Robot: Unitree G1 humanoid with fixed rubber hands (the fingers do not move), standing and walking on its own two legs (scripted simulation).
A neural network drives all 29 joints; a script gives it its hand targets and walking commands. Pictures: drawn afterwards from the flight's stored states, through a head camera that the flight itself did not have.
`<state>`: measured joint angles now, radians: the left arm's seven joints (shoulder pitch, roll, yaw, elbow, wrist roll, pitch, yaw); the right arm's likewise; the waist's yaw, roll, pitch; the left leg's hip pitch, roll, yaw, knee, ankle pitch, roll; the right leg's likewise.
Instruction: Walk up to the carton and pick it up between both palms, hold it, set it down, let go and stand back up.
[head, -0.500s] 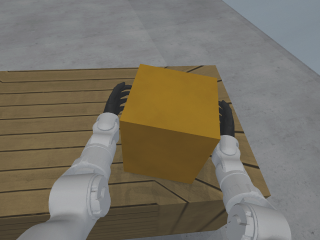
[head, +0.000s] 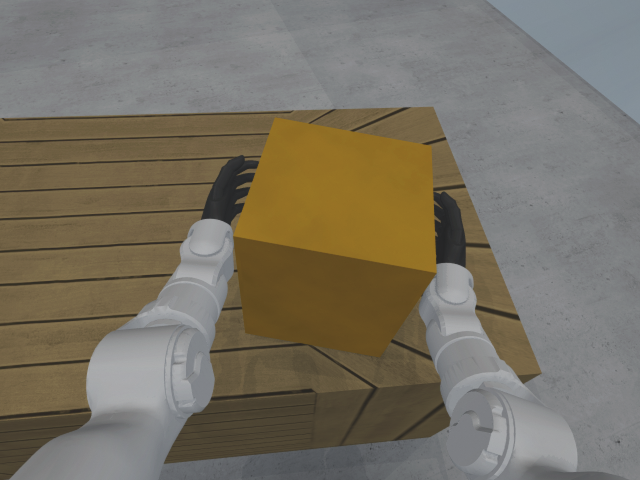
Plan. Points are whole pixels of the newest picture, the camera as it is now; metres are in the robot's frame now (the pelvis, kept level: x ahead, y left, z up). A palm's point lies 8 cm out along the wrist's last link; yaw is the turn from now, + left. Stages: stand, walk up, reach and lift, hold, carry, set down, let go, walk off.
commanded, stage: set down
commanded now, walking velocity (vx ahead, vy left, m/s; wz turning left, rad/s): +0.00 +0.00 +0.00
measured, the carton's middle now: (331, 246) +0.43 -0.04 +0.00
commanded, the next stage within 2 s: none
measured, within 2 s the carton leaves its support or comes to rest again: rests again in 0.14 s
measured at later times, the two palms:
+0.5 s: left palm (217, 224) +0.45 +0.11 +0.05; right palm (443, 258) +0.37 -0.18 +0.04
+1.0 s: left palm (214, 230) +0.44 +0.12 +0.04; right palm (441, 259) +0.37 -0.17 +0.03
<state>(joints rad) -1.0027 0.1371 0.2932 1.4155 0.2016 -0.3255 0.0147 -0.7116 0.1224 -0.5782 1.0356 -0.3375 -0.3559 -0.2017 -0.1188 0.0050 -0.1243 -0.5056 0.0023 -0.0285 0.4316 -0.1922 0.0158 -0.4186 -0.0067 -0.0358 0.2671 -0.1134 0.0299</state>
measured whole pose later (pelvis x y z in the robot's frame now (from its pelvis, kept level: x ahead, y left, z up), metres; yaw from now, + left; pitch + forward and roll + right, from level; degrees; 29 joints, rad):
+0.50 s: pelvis -0.01 +0.00 +0.00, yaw +0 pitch +17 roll -2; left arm -1.01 0.14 0.40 1.40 0.31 -0.37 0.00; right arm -0.75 0.16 -0.72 1.03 -0.45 -0.41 -0.17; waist -0.11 -0.01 -0.12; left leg -0.55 0.00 -0.03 0.42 -0.16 0.01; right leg -0.47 -0.01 -0.04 0.27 -0.09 0.03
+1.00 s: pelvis -0.01 +0.00 +0.00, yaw +1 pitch +17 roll -2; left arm -0.98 0.12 0.51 1.33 0.42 -0.36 -0.02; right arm -0.76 0.19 -0.81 1.02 -0.53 -0.45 -0.15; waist -0.11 -0.02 -0.10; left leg -0.55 0.00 -0.04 0.41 -0.15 0.01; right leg -0.47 -0.01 -0.05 0.26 -0.09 0.02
